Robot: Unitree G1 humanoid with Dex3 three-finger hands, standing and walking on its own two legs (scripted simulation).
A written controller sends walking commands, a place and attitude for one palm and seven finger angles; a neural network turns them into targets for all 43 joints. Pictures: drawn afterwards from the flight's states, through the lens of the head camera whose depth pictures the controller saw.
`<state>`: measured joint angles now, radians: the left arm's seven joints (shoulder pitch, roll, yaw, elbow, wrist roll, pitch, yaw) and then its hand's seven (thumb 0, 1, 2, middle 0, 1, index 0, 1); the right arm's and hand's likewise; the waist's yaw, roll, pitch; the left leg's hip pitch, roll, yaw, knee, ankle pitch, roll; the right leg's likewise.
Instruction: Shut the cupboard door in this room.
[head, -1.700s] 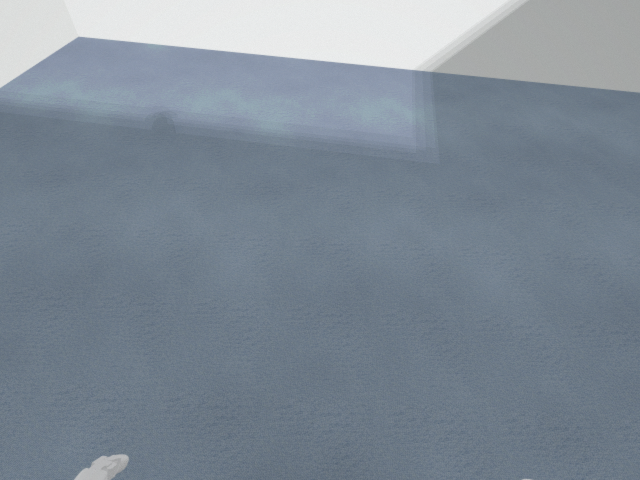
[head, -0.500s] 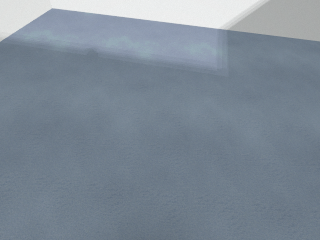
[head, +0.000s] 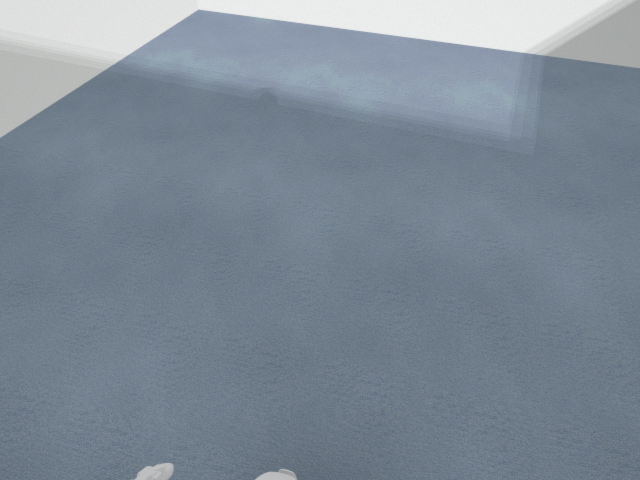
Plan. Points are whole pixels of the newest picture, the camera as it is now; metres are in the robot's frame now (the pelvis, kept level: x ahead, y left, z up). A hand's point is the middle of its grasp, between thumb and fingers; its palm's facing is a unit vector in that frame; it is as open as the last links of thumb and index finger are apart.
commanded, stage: turn or walk to find it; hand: left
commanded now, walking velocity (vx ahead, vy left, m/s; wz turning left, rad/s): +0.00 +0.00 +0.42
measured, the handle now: out of the picture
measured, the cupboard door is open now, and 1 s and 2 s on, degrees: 82 82 82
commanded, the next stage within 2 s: none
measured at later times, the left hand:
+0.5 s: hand out of the picture -0.08 +0.24 -0.19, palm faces +0.28 -0.93 -0.22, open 7.4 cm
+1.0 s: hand out of the picture +0.00 +0.23 -0.14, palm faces +0.39 -0.88 -0.28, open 7.3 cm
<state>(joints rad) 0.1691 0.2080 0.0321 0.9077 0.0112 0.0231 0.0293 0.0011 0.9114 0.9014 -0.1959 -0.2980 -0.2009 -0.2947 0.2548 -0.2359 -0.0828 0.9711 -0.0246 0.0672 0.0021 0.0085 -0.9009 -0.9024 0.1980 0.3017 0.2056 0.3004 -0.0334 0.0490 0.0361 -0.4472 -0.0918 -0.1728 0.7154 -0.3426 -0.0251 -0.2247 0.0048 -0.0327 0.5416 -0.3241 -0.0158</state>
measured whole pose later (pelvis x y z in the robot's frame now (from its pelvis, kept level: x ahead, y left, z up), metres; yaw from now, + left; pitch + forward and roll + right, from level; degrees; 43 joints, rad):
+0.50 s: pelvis -0.02 +0.04 +0.00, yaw +13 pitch +0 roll +0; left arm 0.30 0.26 0.06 0.99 0.02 0.06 0.03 0.00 0.91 0.90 -0.20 -0.30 -0.20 -0.29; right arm 0.12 -0.19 -0.04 0.94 -0.02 0.03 0.01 0.01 -0.90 -0.90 0.19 0.30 0.20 0.30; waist 0.04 -0.08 0.08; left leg -0.25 -0.01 0.06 0.58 -0.33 0.05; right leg -0.38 -0.11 -0.09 0.96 -0.52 0.06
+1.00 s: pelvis -0.04 +0.00 +0.00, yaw +24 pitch +0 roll +1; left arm 0.14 0.18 0.04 0.89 0.01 0.02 0.02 0.00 0.91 0.90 -0.20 -0.30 -0.20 -0.29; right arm 0.29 -0.22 -0.08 0.99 -0.02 0.06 0.00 0.01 -0.90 -0.90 0.20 0.30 0.21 0.30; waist -0.05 0.04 0.05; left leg -0.35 -0.08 -0.10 0.64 -0.35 0.00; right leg -0.25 -0.01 -0.05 0.55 -0.31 -0.01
